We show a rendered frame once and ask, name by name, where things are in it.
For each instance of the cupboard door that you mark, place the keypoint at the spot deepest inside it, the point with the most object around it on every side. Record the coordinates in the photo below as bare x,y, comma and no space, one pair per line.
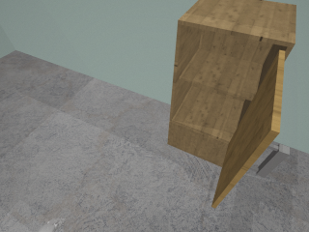
258,127

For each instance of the handle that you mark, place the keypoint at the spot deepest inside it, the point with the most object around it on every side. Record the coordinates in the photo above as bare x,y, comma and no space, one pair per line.
278,154

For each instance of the left robot hand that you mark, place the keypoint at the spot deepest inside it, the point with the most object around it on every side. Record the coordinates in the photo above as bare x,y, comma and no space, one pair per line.
53,225

